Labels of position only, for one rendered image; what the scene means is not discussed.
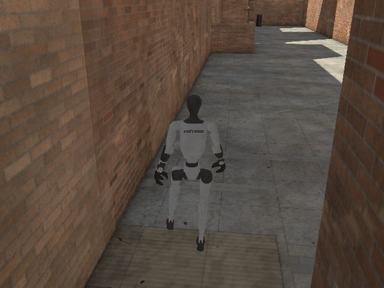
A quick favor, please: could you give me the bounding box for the robot right forearm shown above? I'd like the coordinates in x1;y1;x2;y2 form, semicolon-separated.
215;145;225;165

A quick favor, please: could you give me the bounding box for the robot left forearm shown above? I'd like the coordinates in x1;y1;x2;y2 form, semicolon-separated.
156;145;170;173

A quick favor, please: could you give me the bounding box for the robot right upper arm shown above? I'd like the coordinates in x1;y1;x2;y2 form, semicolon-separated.
206;121;221;154

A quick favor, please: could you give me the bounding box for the right robot shin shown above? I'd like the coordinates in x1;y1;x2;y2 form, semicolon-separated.
198;204;208;243

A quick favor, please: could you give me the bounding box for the robot right foot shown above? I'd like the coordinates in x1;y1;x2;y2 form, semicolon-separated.
196;236;205;251

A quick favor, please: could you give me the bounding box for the robot left upper arm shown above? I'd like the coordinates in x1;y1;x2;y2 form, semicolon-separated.
164;121;181;154

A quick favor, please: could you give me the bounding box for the robot left hand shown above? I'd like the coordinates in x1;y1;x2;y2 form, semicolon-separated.
154;170;168;185

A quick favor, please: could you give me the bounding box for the robot right hand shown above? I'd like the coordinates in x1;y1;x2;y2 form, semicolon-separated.
212;162;226;173

